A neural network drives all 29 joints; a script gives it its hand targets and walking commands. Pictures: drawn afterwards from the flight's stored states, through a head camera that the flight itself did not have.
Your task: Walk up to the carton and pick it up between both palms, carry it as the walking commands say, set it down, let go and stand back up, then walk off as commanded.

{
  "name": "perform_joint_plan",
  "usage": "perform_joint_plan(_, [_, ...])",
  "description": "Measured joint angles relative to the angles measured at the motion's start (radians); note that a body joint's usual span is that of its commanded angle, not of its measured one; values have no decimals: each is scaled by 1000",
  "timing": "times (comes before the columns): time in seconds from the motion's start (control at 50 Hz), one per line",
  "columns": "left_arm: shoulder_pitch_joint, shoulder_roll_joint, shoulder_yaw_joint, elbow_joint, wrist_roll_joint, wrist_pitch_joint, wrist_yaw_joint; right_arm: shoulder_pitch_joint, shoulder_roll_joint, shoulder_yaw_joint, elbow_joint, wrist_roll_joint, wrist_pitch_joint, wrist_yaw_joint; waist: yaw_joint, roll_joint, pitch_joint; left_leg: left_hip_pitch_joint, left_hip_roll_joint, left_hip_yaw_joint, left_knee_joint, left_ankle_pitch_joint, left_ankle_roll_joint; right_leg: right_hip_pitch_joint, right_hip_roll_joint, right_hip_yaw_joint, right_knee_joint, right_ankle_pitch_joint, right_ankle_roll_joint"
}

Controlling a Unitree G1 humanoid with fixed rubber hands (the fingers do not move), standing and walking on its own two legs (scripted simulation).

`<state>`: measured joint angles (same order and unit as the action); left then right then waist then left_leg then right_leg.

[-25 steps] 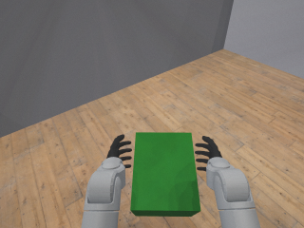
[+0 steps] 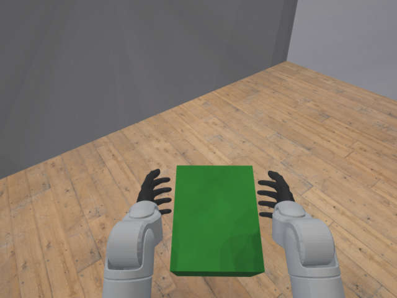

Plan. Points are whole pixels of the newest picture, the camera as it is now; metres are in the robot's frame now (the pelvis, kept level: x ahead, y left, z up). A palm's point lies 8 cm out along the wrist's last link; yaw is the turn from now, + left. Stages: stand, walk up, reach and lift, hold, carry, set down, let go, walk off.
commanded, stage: carry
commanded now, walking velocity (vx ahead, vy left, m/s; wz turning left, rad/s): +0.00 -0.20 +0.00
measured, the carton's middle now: (214, 221) +0.32 +0.01 +0.00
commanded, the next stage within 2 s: none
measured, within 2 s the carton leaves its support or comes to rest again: neither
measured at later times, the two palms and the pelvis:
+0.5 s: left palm (200, 203) +0.29 +0.03 +0.11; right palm (338, 207) +0.28 -0.22 +0.10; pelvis -0.01 -0.09 +0.01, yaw +1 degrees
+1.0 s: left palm (251, 203) +0.27 -0.06 +0.13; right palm out of the picture +0.26 -0.30 +0.12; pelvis -0.03 -0.17 +0.02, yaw -2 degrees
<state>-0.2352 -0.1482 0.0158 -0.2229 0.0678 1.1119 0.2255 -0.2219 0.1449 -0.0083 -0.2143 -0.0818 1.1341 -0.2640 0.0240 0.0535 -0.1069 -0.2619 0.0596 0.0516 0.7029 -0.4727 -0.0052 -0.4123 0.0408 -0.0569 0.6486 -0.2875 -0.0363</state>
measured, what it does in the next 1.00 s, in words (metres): steps to the right: left foot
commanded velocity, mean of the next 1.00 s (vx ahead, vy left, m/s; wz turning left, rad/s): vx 0.00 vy -0.20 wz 0.00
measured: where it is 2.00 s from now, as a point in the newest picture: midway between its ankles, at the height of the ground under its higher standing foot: outside the picture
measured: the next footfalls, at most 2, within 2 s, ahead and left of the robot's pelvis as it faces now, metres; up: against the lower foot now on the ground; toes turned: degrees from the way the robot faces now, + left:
left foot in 0.68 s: +0.00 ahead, -0.01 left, +0.00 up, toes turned +6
right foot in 1.06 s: +0.01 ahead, -0.35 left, +0.00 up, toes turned -8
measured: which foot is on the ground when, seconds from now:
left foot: down 0.00-0.42, up 0.44-0.66, down 0.68-1.00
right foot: down 0.00-0.72, up 0.74-1.00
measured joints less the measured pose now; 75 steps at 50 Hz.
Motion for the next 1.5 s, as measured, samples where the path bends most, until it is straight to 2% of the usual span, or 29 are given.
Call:
perform_joint_plan(0.08, [-20,-4,1,-3,5,15,7,-3,1,-3,-18,5,15,-5,-1,-6,10,-41,14,-11,62,17,-15,1,13,-12,-8,4,-25])
perform_joint_plan(0.14, [-32,-8,5,-10,9,25,12,-10,2,-5,-39,11,31,-8,-11,-23,13,-56,-2,-7,19,1,-13,-3,14,-18,-36,23,-39])
perform_joint_plan(0.2, [-43,-10,17,-19,17,32,16,-34,8,-11,-37,13,38,-7,-12,-42,17,-47,-11,14,-65,83,-6,-22,17,-13,-31,32,-43])
perform_joint_plan(0.22, [-39,-9,23,-24,18,32,17,-40,9,-6,-30,14,37,-5,-11,-54,16,-47,-14,22,-68,85,-7,-32,14,-6,-18,27,-33])
perform_joint_plan(0.28, [-25,-6,32,-41,16,38,16,-49,11,7,-18,10,38,-3,-23,-45,5,-61,1,15,-48,68,-13,-66,25,26,94,-30,35])
perform_joint_plan(0.32, [-22,-5,32,-43,11,44,17,-46,11,14,-15,3,43,-6,-19,-29,-5,-68,20,7,-42,61,-24,-76,19,38,160,-83,51])
perform_joint_plan(0.38, [-36,-8,33,-44,-2,46,20,-50,12,15,-27,-11,47,-17,1,-17,-1,-72,53,4,-24,52,-56,-15,-14,30,22,-23,63])
perform_joint_plan(0.42, [-56,-14,27,-26,-6,41,18,-52,11,-4,-32,-19,42,-23,-1,13,23,-102,89,-21,37,66,-66,13,15,-8,-19,-25,13])
perform_joint_plan(0.46, [-71,-18,21,-8,-7,43,19,-38,8,-14,-44,-10,44,-28,-6,-8,45,-139,72,-21,122,-16,-66,23,12,-18,-33,-17,-25])
perform_joint_plan(0.5, [-68,-17,22,-17,-5,44,19,-34,7,-14,-63,8,51,-29,-17,-31,57,-180,41,-10,196,-58,-61,30,6,-19,-65,5,-41])
perform_joint_plan(0.54, [-68,-17,28,-31,7,40,17,-44,9,-15,-70,18,48,-22,-26,-34,59,-206,16,1,216,-23,-53,27,10,-18,-93,26,-45])
perform_joint_plan(0.66, [-86,-22,35,-38,20,29,18,-53,12,-15,-84,19,38,-23,-17,-21,43,-150,-23,40,27,86,-39,15,53,-24,-107,42,-64])
perform_joint_plan(0.68, [-86,-22,34,-40,18,31,19,-55,12,-16,-85,18,41,-23,-14,-25,38,-124,-24,45,-32,119,-28,10,60,-28,-96,37,-66])
perform_joint_plan(0.7, [-81,-21,35,-45,17,32,21,-54,13,-13,-82,17,40,-22,-11,-43,34,-102,-29,53,-72,111,12,2,58,-26,-77,28,-67])
perform_joint_plan(0.74, [-58,-14,37,-52,16,37,22,-55,13,-2,-55,14,38,-11,-10,-78,23,-94,-37,64,-89,114,44,-34,48,-7,6,-8,-11])
perform_joint_plan(0.8, [-33,-7,28,-67,8,53,26,-54,13,3,-29,8,41,-4,-15,-54,25,-90,-3,52,-98,132,38,-122,41,29,287,-132,66])
perform_joint_plan(0.84, [-31,-7,9,-69,-2,63,30,-35,8,-2,-34,0,39,-3,-8,-47,31,-72,19,46,-134,155,20,-138,3,37,346,-130,81])
perform_joint_plan(0.92, [-50,-11,-4,-73,-6,59,37,-22,5,-18,-67,8,36,0,-3,-36,45,-62,72,32,-181,194,-16,-110,-54,41,251,-100,104])
perform_joint_plan(1.0, [-69,-17,1,-79,4,48,45,-39,9,-19,-84,4,37,1,-12,-20,39,-80,119,14,-196,219,-61,-24,-68,9,29,-40,108])
perform_joint_plan(1.06, [-86,-22,14,-57,16,44,37,-52,11,-22,-74,-2,41,-2,-9,-21,26,-109,132,7,-144,202,-101,85,-76,-29,-212,97,92])
perform_joint_plan(1.1, [-87,-23,10,-24,22,36,25,-52,11,-37,-63,-2,41,-4,-18,29,43,-142,148,-16,-62,147,-91,75,-49,-46,-176,74,57])
perform_joint_plan(1.14, [-88,-23,3,5,17,42,16,-28,6,-39,-66,1,51,-8,-27,31,49,-172,111,-2,32,36,-75,60,-61,-47,-137,53,32])
perform_joint_plan(1.2, [-88,-23,28,10,29,37,6,-19,4,-22,-79,23,56,-5,-42,26,51,-209,61,25,136,64,-54,29,-65,-46,-96,41,11])
perform_joint_plan(1.28, [-96,-26,54,8,37,11,-1,-37,7,-14,-80,26,42,-5,-36,21,40,-173,19,44,57,131,-40,-15,-35,-60,-35,20,-14])
perform_joint_plan(1.32, [-86,-22,51,7,32,10,1,-37,8,-10,-64,19,36,-5,-26,-11,25,-131,9,50,-27,93,3,-38,-33,-64,6,0,-24])
perform_joint_plan(1.36, [-56,-13,54,5,29,14,1,-38,9,4,-30,17,38,1,-17,-60,12,-126,-1,58,-46,116,2,-55,-41,-44,42,-14,-3])
perform_joint_plan(1.4, [-29,-7,52,0,21,21,-2,-46,10,9,6,6,37,7,-17,-58,1,-137,14,43,-45,136,-12,-87,-22,1,152,-83,40])
perform_joint_plan(1.44, [-15,-3,38,-10,8,28,2,-48,11,5,22,-5,31,4,-8,-48,0,-143,33,28,-57,150,-30,-106,-20,32,239,-130,61])
perform_joint_plan(1.5, [-15,-2,21,-43,-15,28,8,-49,12,-10,1,-13,18,-4,10,-30,9,-155,62,10,-69,171,-65,-48,-55,44,79,-56,78])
